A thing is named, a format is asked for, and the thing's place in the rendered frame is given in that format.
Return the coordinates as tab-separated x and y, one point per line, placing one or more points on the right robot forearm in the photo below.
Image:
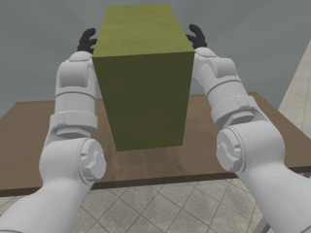
224	90

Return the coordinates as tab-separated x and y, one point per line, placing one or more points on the left robot forearm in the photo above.
75	94

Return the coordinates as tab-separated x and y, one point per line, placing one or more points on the table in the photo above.
25	127

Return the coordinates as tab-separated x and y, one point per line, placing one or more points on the robot right hand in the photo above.
199	40

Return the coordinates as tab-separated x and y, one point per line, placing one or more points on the robot right upper arm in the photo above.
255	152

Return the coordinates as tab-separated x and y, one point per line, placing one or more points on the carton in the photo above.
143	62

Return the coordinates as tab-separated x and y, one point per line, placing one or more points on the robot left hand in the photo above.
85	43

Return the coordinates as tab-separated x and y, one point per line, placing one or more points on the robot left upper arm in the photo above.
68	169

